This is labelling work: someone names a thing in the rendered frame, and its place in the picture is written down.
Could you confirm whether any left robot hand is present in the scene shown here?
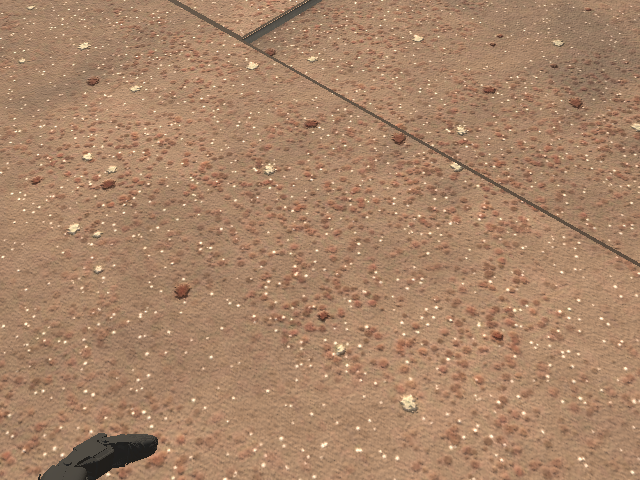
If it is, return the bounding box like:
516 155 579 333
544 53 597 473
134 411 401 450
38 433 158 480

